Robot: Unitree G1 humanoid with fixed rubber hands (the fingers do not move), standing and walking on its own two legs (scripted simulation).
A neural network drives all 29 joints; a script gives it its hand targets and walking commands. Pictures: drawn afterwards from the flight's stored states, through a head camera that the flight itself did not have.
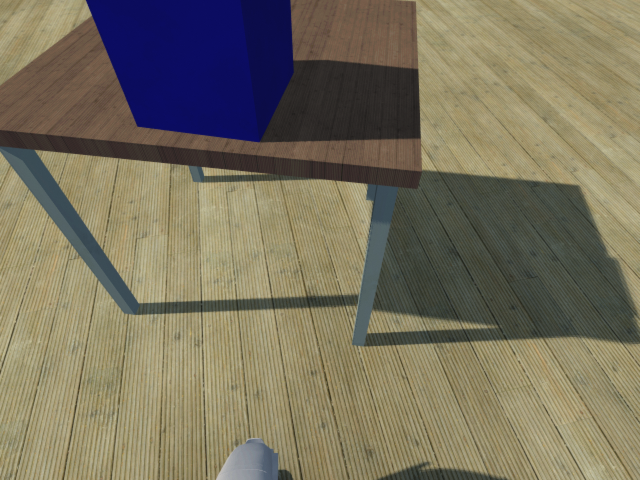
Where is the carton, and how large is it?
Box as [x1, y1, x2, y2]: [86, 0, 293, 141]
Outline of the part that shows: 86,0 137,126 253,141 260,140 293,72 289,0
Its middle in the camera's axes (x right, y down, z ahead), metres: -0.21 -0.38 +0.72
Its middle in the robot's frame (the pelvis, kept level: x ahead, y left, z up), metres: +0.81 +0.25 +0.16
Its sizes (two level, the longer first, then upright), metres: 0.268 0.245 0.269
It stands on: a table, 0.78 m high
